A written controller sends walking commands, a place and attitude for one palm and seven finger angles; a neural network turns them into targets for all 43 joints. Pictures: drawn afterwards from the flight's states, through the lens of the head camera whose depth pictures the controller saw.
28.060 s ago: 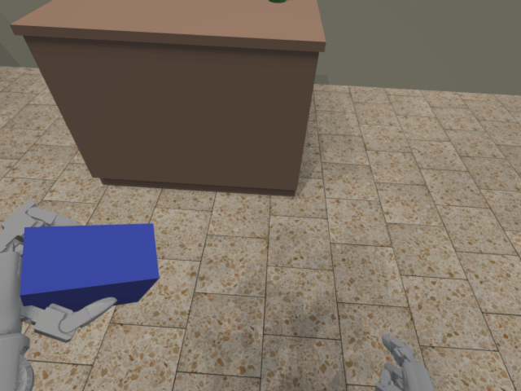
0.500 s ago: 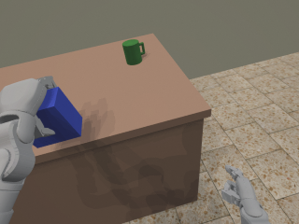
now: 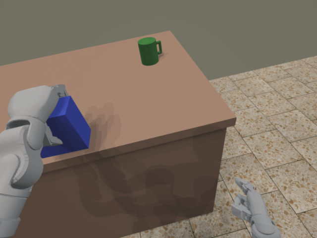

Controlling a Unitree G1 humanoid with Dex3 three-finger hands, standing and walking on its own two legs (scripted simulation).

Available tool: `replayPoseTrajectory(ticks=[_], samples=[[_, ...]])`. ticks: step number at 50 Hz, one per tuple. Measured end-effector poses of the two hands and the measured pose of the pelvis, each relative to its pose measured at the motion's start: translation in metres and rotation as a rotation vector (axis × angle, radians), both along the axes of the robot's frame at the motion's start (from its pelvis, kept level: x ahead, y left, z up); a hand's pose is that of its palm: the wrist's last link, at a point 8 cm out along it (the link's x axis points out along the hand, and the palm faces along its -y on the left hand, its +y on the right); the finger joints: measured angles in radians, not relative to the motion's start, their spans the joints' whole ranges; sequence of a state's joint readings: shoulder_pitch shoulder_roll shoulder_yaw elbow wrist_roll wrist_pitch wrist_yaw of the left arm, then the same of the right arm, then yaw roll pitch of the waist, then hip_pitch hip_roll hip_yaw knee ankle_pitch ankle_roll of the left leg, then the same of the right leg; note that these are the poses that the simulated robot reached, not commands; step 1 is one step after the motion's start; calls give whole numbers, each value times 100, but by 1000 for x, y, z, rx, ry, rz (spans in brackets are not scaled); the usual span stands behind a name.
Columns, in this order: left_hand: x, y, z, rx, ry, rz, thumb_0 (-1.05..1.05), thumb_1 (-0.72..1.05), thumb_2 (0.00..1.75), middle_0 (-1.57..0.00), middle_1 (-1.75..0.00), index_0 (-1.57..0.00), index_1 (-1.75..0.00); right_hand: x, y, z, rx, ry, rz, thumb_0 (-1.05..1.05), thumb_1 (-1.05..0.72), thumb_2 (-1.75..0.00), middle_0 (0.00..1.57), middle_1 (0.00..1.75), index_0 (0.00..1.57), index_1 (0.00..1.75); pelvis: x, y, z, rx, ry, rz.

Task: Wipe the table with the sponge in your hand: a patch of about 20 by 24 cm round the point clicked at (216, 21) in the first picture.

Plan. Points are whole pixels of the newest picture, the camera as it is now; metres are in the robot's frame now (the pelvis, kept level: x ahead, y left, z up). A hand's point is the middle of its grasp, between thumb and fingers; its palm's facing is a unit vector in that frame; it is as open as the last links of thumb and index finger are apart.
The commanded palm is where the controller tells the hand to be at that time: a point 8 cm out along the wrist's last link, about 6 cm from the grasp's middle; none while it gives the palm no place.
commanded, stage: move the sponge above the wiping area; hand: left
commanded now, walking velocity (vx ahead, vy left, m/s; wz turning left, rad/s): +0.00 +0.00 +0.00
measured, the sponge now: (59, 133) +0.28 +0.30 +0.16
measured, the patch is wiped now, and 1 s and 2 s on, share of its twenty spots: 0.00 0.00 0.00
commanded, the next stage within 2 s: none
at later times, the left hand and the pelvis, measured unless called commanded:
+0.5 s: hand (57, 116) +0.30 +0.29 +0.20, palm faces +0.12 +0.00 -0.99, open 10.7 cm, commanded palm +0.25 +0.30 +0.28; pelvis +0.02 +0.00 +0.01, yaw +0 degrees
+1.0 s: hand (54, 114) +0.31 +0.32 +0.19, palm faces +0.07 +0.02 -1.00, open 10.7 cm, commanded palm +0.27 +0.32 +0.27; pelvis +0.03 -0.01 +0.00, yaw +0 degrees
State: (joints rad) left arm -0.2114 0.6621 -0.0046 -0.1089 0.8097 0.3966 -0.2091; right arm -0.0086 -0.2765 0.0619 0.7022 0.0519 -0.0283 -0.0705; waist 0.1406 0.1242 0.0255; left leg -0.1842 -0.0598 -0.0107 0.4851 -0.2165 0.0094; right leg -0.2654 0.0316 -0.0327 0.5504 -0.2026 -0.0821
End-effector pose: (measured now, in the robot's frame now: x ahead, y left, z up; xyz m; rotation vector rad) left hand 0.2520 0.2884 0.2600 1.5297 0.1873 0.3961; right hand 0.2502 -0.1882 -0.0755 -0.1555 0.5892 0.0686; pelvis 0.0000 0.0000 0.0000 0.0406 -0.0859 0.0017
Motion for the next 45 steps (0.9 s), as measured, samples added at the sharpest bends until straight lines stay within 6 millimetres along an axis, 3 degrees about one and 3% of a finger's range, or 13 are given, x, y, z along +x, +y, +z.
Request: replayPoseTrajectory(ticks=[14, 25, 30, 35, 45], samples=[[10, 5, -1, -8, -1, 7, 0, -55, 102, -69, -129, -70, -129, 15, 13, 4, 11, 12, 32, 2, -90, -90, 20, 30, 20, 30, 13, 6, 4, -6, 20, -2], [17, -3, -7, -1, 17, -36, 0, -55, 102, -69, -129, -70, -129, 22, 5, 4, -4, 17, 20, 2, -91, -90, 20, 30, 20, 30, 22, 4, 6, -9, 26, -3], [20, 5, -6, 3, 12, 2, 0, -55, 102, -69, -129, -70, -129, 22, 0, 2, -4, 30, 15, 2, -91, -90, 20, 30, 20, 30, 24, 1, 6, -9, 31, -5], [26, 14, -12, -1, 54, 51, 0, -55, 102, -68, -129, -70, -129, 20, -7, 0, -11, 38, 2, 2, -91, -90, 20, 30, 20, 30, 24, -2, 5, -10, 36, -1], [31, 10, -17, 15, 75, -18, 0, -55, 102, -69, -129, -70, -129, 10, -20, -5, -30, 51, -31, 2, -91, -90, 20, 30, 20, 30, 26, -5, 5, -12, 36, -3]])
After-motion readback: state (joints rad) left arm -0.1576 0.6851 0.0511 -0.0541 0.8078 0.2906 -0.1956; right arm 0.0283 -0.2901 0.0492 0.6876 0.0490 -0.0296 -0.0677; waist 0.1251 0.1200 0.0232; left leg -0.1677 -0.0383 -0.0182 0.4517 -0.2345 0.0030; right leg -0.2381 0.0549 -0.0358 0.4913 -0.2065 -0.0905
